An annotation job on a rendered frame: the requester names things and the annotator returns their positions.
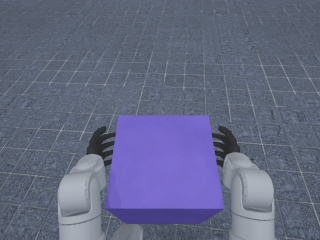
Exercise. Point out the left robot forearm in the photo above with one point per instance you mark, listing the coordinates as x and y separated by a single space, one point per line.
79 200

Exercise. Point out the right robot hand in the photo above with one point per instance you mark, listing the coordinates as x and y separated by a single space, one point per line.
229 145

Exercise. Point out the left robot hand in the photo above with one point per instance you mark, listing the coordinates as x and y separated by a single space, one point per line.
96 147

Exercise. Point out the carton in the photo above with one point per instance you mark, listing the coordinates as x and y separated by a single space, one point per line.
164 170

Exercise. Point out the right robot forearm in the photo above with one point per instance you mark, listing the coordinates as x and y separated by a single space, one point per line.
252 199

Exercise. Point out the left robot thigh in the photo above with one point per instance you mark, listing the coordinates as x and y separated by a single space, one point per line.
128 232

